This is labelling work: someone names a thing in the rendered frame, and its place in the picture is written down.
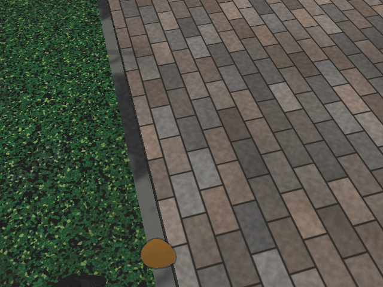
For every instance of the left robot hand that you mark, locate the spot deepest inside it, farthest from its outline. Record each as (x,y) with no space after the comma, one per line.
(74,280)

